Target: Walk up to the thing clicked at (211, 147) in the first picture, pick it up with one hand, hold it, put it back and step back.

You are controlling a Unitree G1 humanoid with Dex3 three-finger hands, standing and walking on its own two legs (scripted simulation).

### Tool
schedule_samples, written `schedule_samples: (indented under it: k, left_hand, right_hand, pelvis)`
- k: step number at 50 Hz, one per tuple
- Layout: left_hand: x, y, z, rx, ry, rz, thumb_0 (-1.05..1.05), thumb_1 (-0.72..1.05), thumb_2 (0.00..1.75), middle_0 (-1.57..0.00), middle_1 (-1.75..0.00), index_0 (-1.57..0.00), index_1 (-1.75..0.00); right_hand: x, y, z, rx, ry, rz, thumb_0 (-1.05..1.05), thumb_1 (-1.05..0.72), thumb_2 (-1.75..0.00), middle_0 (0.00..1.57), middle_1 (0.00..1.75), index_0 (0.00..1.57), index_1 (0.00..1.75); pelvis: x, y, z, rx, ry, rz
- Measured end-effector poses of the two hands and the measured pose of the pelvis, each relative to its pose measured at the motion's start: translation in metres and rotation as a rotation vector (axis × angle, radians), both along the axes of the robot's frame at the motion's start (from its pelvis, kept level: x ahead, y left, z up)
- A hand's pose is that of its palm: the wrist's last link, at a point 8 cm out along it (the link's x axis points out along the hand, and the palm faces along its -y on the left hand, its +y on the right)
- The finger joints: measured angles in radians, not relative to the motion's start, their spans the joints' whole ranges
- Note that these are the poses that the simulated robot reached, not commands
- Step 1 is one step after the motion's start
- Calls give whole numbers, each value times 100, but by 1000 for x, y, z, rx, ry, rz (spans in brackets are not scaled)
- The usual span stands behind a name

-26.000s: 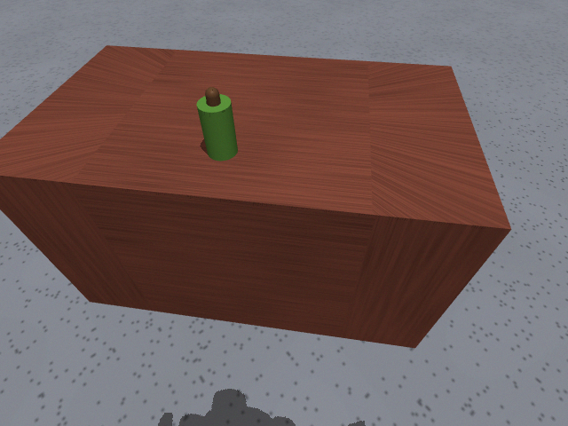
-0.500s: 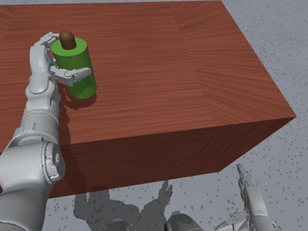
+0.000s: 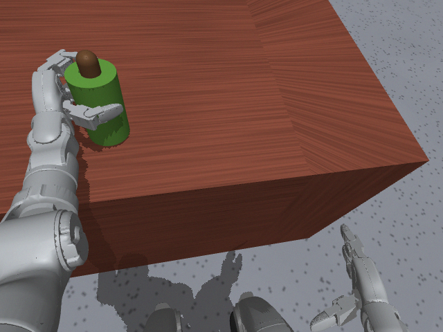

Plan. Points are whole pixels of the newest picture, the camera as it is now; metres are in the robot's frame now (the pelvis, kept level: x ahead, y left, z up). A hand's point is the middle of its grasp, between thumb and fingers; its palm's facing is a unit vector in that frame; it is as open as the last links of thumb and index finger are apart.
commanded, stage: loosen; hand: left
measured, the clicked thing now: (99, 97) +0.52 +0.16 +0.08
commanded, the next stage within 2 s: open in 0.06 s
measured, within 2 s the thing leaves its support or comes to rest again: rests again in 0.48 s
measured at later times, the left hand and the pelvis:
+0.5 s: hand (84, 77) +0.53 +0.17 +0.12, palm faces +0.11 -0.99 +0.01, open 14.4 cm; pelvis -0.01 +0.00 -0.01, yaw +0 degrees
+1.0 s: hand (49, 46) +0.55 +0.21 +0.17, palm faces +0.17 -0.99 +0.01, open 17.6 cm; pelvis -0.01 +0.00 -0.01, yaw +0 degrees
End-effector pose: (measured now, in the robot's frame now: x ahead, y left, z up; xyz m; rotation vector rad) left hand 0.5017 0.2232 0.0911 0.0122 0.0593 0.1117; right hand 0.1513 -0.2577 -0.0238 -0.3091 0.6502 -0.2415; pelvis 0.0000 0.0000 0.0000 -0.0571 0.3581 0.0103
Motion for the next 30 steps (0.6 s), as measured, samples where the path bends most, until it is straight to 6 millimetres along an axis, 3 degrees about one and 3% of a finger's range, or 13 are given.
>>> schedule_samples:
  k: [9, 14, 19, 30]
  left_hand:
    - [1, -3, -1, -8, -21, -4, -2, -55, 83, -82, -96, -80, -94]
    - [3, 0, 13, -30, -72, 15, -2, -55, 66, -81, -84, -80, -82]
    - [6, 0, 26, -12, -84, 7, -2, -58, 49, -72, -68, -72, -67]
    - [4, 3, 24, -15, -78, 6, 0, -61, 21, -47, -35, -47, -35]
  right_hand:
    - [-6, -2, -1, 1, 3, 0, -1, 51, -5, 5, 5, 6, 5]
    - [-9, -6, 0, -9, 5, -3, -1, 50, -5, 5, 5, 6, 5]
    - [-11, -6, -1, -7, 3, 2, -1, 51, -5, 5, 5, 6, 5]
    - [-21, -5, -3, -5, 7, 1, -1, 52, -5, 5, 5, 6, 5]
  pelvis:
    - [-4, -1, -4, 4, 7, -2]
    - [-5, -3, -5, 6, 6, -3]
    - [-8, -5, -7, 5, 10, 0]
    - [-14, -3, -12, 5, 21, -4]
